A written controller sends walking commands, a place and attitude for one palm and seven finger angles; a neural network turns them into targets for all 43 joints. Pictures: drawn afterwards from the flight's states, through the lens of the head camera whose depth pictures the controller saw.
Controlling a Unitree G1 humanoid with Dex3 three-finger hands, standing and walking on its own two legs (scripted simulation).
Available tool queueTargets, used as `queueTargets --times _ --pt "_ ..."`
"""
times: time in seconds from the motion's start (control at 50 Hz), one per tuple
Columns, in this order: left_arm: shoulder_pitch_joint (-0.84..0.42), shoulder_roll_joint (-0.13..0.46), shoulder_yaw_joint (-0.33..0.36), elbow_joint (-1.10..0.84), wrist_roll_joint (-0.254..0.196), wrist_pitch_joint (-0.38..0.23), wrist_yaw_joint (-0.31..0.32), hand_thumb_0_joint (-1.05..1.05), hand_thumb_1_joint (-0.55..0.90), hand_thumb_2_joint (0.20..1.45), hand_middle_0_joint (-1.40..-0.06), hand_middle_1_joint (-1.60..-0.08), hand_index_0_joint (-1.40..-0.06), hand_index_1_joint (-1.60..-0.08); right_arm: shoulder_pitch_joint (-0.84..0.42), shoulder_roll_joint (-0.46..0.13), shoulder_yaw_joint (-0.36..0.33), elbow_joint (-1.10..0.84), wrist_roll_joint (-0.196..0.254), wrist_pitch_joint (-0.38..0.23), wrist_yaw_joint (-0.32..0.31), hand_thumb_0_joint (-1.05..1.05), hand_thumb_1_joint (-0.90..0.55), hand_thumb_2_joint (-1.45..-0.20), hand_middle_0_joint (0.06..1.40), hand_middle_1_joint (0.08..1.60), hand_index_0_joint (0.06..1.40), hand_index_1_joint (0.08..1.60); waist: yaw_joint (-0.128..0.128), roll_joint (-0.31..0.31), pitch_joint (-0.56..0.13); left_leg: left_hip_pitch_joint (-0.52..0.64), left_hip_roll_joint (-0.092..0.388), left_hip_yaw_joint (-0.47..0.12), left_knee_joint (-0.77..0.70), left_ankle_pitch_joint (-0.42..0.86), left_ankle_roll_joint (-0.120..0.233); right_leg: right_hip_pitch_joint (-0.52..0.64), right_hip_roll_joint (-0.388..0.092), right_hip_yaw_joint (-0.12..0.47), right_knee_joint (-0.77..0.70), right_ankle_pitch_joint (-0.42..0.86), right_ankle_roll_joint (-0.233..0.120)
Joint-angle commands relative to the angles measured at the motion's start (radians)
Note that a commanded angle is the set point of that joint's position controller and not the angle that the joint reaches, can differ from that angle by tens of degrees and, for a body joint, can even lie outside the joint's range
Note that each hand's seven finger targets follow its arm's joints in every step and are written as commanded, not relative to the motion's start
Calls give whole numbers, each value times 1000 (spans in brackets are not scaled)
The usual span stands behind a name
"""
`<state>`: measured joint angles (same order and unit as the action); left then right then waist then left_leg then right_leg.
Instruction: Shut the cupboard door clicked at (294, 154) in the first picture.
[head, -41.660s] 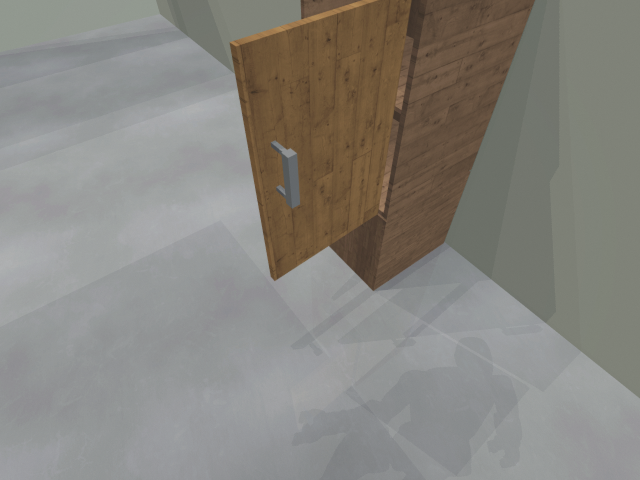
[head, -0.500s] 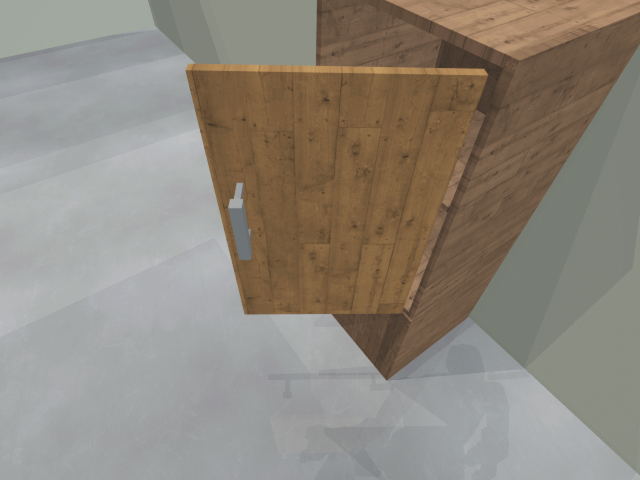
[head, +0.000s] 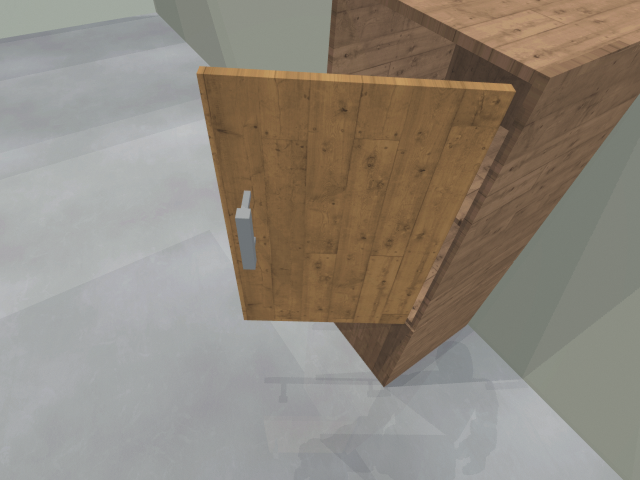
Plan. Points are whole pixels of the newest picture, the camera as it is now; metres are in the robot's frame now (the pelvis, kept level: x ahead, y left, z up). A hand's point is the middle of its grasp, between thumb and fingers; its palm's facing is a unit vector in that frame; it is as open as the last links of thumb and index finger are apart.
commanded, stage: come to a stop and stand still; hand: left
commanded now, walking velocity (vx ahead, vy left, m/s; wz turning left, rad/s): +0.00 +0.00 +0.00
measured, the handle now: (248, 231) +0.46 +0.15 +0.00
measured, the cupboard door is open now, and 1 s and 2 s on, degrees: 55 55 55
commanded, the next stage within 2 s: look again from close up in 0.24 s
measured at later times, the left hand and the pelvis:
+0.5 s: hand out of the picture +0.04 +0.19 -0.18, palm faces -0.01 -0.98 -0.21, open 7.3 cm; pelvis +0.01 +0.00 +0.00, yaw +0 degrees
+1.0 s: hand out of the picture +0.02 +0.19 -0.18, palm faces -0.01 -0.98 -0.20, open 7.3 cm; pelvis +0.01 +0.00 +0.00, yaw +0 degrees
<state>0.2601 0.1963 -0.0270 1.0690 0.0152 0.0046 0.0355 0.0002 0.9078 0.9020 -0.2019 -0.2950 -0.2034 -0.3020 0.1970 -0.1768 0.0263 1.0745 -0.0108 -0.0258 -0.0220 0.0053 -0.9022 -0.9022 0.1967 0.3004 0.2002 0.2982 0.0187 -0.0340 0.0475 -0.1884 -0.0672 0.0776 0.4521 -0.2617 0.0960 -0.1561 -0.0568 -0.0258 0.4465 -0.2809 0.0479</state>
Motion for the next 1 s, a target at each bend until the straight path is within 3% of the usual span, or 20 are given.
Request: queueTargets --times 0.0,0.24,0.42,0.48,0.58,0.68,0.94,0.96,0.98 --pt "54 116 30 -33 0 -15 10 0 900 900 -200 -300 -200 -300 41 -143 -32 -30 4 -14 -7 0 -900 -900 200 300 200 300 -11 42 -48 36 170 -162 -88 328 -30 1 -55 46 -35 159 -59" --pt "31 130 38 -46 0 -14 10 0 900 900 -200 -300 -200 -300 31 -150 -35 -22 2 -15 -9 0 -900 -900 200 300 200 300 -9 40 -40 38 166 -163 -89 371 -31 20 -59 44 -31 190 -63" --pt "30 133 39 -42 1 -13 8 0 900 900 -200 -300 -200 -300 30 -151 -36 -10 4 -14 -10 0 -900 -900 200 300 200 300 -7 31 -24 42 168 -165 -105 327 -28 18 -61 46 -51 164 -65" --pt "29 133 38 -37 -1 -13 8 0 900 900 -200 -300 -200 -300 36 -157 -37 -5 3 -16 -10 0 -900 -900 200 300 200 300 -11 41 -50 62 169 -163 -107 342 -32 24 -63 45 -46 171 -64" --pt "31 130 35 -27 -2 -10 7 0 900 900 -200 -300 -200 -300 37 -156 -34 1 3 -14 -10 0 -900 -900 200 300 200 300 -10 47 -18 49 172 -168 -131 289 -34 10 -61 47 -58 127 -63" --pt "35 131 36 -22 -2 -13 7 0 900 900 -200 -300 -200 -300 41 -158 -35 4 4 -17 -11 0 -900 -900 200 300 200 300 -11 41 -45 71 171 -166 -120 338 -34 23 -64 48 -55 164 -64" --pt "41 125 35 -13 0 -13 7 0 900 900 -200 -300 -200 -300 38 -150 -35 13 5 -17 -11 0 -900 -900 200 300 200 300 -9 34 -13 54 170 -164 -138 297 -35 15 -66 52 -73 149 -61" --pt "77 85 20 9 13 -34 46 0 900 900 -200 -300 -200 -300 66 -161 -35 -44 14 -17 -8 0 -900 -900 200 300 200 300 -30 118 -31 80 200 -177 15 843 -99 -41 -50 41 19 278 -39" --pt "-801 755 546 -1641 -54 -295 109 0 900 900 -200 -300 -200 -300 264 -363 -96 -287 38 -224 -75 0 -900 -900 200 300 200 300 -217 145 -412 505 203 -357 63 935 -141 -186 72 -94 404 258 -38"
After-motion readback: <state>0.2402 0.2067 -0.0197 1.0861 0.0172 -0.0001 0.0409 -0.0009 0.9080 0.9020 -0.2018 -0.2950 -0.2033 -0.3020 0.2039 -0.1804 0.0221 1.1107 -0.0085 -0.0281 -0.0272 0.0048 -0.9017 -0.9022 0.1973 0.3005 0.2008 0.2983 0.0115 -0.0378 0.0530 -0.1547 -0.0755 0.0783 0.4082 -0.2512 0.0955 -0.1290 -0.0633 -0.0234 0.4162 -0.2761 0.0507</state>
